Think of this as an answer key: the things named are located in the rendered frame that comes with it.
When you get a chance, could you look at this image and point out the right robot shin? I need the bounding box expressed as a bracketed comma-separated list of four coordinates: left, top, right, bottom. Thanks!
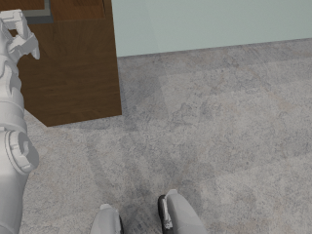
[164, 189, 177, 228]

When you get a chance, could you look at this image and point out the robot left thigh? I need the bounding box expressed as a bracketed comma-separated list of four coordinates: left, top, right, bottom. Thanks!
[89, 208, 121, 234]

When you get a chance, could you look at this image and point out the robot left forearm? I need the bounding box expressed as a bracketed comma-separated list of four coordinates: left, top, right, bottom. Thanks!
[0, 55, 27, 135]

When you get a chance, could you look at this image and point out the cabinet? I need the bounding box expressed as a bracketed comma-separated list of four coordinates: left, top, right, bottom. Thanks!
[8, 0, 122, 128]

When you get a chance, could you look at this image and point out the robot left upper arm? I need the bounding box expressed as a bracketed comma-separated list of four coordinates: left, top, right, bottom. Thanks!
[0, 130, 40, 234]

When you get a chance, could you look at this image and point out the handle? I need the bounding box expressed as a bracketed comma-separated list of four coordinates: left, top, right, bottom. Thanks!
[0, 0, 54, 24]

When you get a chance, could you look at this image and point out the drawer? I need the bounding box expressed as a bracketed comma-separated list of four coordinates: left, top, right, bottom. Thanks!
[0, 0, 104, 20]

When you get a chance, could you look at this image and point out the left robot hand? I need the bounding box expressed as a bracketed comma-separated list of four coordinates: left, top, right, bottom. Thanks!
[0, 9, 40, 65]

